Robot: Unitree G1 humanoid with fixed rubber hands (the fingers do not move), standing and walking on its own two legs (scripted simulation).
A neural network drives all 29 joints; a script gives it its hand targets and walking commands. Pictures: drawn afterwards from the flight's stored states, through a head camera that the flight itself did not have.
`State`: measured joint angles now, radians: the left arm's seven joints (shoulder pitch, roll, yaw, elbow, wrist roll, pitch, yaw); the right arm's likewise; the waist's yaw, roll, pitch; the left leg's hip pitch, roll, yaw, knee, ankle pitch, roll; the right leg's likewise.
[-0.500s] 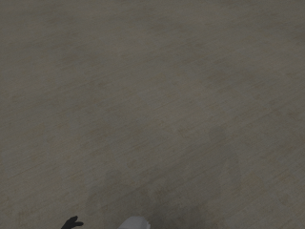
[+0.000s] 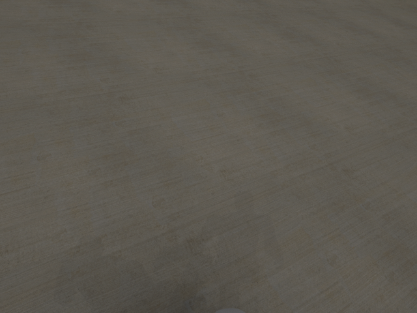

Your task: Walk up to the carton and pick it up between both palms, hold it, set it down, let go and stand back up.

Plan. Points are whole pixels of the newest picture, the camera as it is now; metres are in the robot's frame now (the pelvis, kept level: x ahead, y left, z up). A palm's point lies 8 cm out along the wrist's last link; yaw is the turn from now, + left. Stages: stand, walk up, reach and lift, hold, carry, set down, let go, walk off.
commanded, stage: walk up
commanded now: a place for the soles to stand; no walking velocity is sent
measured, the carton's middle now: out of the picture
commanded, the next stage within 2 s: none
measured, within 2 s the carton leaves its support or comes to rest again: neither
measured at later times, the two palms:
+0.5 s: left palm out of the picture -0.13 +0.27 -0.11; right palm out of the picture -0.07 -0.28 -0.16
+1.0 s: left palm out of the picture -0.30 +0.33 -0.14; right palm out of the picture -0.15 -0.20 -0.10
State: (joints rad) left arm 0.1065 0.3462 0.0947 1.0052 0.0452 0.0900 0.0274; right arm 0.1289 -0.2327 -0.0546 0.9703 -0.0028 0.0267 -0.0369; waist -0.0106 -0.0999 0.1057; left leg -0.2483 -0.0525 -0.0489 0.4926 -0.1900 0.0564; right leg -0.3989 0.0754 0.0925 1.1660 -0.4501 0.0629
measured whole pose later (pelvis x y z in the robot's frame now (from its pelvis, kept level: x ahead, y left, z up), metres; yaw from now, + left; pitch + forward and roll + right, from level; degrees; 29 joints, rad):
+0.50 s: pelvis -0.16 -0.01 +0.00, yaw +9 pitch -3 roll +0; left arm 0.13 0.23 0.02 0.98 0.03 0.05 0.04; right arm 0.18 -0.33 -0.09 1.02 -0.03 0.09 -0.03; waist 0.00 0.11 0.10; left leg -0.52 -0.10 -0.21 1.26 -0.40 -0.06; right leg -0.25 -0.03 -0.10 0.54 -0.24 -0.04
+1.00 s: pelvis -0.32 +0.03 +0.00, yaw +20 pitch -2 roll -1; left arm 0.11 0.31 0.06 0.90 0.02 0.08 0.03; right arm 0.16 -0.26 -0.03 0.89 -0.01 0.07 -0.01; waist -0.03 -0.08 0.09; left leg -0.30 -0.08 -0.14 0.50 -0.17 0.03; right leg -0.39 0.06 0.01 1.10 -0.46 0.02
